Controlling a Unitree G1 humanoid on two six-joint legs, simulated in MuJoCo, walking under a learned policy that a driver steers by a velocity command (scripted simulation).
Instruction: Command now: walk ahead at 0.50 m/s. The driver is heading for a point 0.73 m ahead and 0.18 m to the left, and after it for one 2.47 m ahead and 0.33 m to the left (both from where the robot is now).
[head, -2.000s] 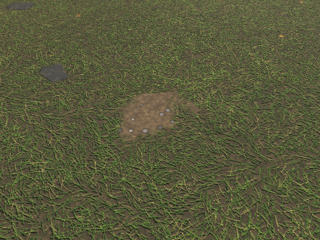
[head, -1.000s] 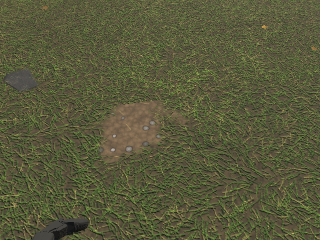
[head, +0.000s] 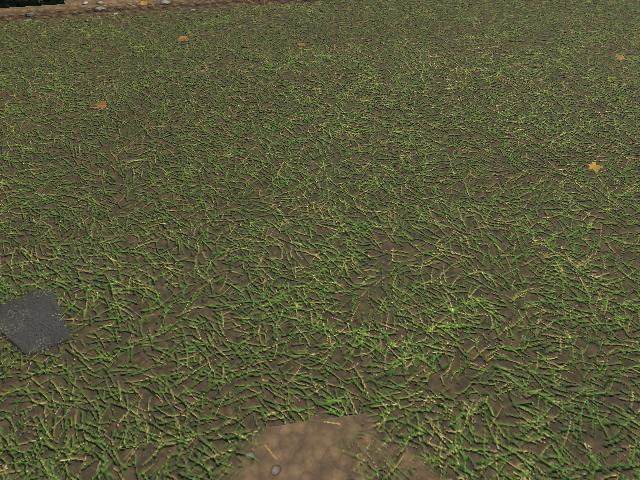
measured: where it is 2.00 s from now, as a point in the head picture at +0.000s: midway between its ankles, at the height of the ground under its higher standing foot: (289, 396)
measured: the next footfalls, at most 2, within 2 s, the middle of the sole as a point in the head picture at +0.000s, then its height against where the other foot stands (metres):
right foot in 0.14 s outside the picture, level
left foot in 0.68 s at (260, 479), level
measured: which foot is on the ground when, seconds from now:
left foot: down 0.00-0.16, up 0.18-0.66, down 0.68-1.00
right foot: up 0.00-0.12, down 0.14-0.70, up 0.72-1.00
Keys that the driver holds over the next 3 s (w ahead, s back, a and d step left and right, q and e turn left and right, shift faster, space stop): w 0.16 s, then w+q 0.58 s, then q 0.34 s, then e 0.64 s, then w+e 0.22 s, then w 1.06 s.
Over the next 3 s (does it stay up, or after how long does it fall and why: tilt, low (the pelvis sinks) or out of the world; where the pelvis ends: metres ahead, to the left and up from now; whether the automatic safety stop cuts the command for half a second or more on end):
stays up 1.21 0.04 -0.20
